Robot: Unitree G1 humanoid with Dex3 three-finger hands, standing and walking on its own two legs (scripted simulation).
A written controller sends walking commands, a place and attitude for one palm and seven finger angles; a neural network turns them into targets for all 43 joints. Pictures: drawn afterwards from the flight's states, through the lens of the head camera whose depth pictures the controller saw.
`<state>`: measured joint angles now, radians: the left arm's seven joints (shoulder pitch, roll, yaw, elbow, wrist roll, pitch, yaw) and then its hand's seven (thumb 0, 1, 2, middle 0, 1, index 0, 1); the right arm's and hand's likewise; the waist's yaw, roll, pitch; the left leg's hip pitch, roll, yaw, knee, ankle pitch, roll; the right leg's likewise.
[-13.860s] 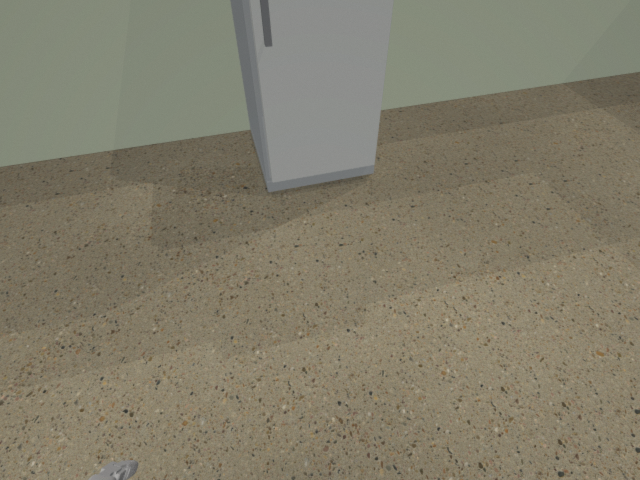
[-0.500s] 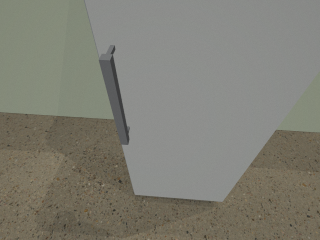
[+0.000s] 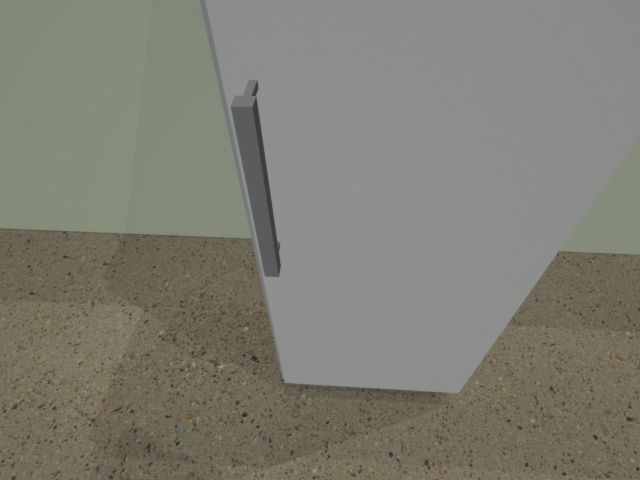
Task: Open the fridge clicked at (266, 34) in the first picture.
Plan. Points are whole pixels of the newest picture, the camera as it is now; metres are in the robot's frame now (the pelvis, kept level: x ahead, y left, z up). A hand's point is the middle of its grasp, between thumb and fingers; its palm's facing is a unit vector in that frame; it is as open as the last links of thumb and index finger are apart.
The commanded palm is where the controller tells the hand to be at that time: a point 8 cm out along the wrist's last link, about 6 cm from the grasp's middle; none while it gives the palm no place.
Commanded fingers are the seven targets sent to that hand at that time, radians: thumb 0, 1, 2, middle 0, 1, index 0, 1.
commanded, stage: look again from close up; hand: left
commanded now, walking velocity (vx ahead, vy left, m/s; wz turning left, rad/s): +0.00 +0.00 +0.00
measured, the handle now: (264, 193) +0.46 +0.11 +0.11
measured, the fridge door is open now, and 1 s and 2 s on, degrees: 0 0 0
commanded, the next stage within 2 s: raise the hand to about handle height in 0.26 s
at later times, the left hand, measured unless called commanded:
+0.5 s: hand out of the picture +0.12 +0.19 -0.09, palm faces +0.25 -0.94 -0.23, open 7.3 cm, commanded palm +0.11 +0.22 -0.05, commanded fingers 0.00 0.71 0.82 -0.21 -0.42 -0.21 -0.42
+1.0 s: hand (158, 441) +0.16 +0.19 +0.02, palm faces +0.08 -0.99 -0.10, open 9.9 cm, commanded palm +0.14 +0.25 +0.02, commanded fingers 0.00 0.13 0.57 -0.25 -0.80 -0.25 -0.80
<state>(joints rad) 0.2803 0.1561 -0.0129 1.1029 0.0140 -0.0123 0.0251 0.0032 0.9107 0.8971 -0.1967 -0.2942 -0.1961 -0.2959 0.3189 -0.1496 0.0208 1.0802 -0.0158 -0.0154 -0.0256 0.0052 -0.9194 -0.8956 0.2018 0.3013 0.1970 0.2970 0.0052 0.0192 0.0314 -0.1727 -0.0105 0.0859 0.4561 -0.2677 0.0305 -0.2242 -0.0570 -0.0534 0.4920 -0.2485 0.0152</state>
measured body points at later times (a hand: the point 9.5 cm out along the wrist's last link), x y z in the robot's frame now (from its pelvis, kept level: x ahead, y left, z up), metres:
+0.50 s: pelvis +0.01 -0.01 +0.00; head +0.01 -0.03 +0.45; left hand +0.10 +0.24 -0.07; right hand +0.06 -0.26 -0.14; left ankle -0.01 +0.10 -0.74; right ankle +0.01 -0.13 -0.74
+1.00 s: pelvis -0.03 -0.03 -0.06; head +0.02 -0.03 +0.39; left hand +0.15 +0.25 +0.03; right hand +0.20 -0.25 -0.12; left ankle -0.01 +0.10 -0.74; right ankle +0.01 -0.13 -0.74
